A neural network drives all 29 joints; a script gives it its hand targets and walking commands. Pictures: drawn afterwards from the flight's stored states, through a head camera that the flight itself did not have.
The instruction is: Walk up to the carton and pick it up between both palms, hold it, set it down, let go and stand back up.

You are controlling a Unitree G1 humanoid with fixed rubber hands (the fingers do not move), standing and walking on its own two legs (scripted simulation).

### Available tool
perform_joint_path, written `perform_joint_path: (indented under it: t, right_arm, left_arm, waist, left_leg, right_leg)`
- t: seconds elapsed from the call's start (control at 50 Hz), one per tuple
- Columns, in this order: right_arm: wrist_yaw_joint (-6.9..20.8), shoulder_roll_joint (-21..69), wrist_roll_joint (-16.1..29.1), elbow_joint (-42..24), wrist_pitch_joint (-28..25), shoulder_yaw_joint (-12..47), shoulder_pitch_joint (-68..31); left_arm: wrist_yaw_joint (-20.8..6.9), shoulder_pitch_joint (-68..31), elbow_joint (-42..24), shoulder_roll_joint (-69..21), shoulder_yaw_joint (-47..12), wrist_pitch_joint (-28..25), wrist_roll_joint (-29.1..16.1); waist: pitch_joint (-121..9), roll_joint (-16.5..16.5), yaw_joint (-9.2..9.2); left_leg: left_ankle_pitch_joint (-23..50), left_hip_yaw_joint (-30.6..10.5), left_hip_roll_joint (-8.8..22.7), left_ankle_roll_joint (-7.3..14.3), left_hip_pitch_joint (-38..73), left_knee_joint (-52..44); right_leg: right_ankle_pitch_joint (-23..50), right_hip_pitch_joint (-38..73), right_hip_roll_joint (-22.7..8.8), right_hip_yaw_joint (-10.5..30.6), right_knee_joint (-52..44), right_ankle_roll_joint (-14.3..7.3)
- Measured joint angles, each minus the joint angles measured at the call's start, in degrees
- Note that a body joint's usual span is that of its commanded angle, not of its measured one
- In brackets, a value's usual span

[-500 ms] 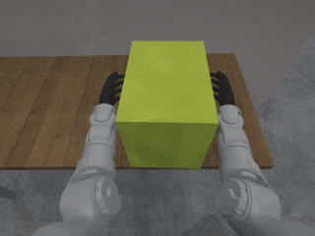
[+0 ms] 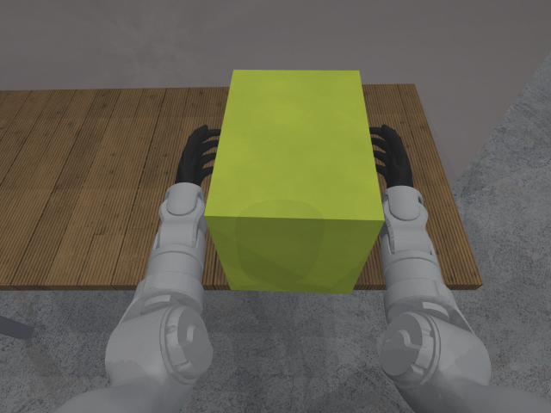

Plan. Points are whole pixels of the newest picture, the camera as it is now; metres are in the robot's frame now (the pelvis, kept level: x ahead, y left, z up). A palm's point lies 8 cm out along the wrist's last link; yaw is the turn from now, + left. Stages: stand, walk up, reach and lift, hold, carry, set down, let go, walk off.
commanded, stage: set down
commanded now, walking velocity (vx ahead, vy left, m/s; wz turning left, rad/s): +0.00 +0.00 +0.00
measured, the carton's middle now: (292, 183) +0.47 -0.03 +0.00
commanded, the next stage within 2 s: none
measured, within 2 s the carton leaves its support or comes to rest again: neither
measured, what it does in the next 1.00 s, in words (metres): stands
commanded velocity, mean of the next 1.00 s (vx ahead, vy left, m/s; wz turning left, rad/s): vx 0.00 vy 0.00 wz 0.00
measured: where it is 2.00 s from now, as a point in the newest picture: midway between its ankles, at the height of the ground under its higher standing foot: outside the picture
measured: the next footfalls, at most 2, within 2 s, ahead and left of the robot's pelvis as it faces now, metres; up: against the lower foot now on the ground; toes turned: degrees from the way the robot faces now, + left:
none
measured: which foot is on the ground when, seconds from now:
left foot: down 0.00-1.00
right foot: down 0.00-1.00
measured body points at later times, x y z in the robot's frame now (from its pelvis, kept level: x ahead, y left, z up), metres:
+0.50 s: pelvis +0.00 +0.00 +0.00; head +0.09 -0.01 +0.44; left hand +0.45 +0.13 +0.06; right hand +0.43 -0.18 +0.06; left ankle -0.01 +0.12 -0.75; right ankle -0.03 -0.10 -0.75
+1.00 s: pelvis -0.01 +0.00 +0.00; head +0.10 +0.00 +0.44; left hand +0.45 +0.13 +0.05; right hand +0.42 -0.18 +0.06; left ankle -0.01 +0.12 -0.75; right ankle -0.03 -0.10 -0.75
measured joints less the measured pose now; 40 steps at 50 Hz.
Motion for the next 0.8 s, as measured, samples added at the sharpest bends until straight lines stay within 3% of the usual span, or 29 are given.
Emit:
perform_joint_path:
  t: [0.8]
  right_arm:
    - [2.2, 2.4, -0.8, -6.5, -0.8, -1.6, 1.2]
  left_arm:
    - [-3.2, 0.2, -4.8, -1.7, 2.6, -1.4, 1.5]
  waist:
    - [4.2, -1.1, -0.22]
  left_leg:
    - [1.3, -0.8, 0.0, -0.3, 1.5, -1.7]
  right_leg:
    - [-0.2, 0.7, -0.1, -0.8, 0.6, -0.2]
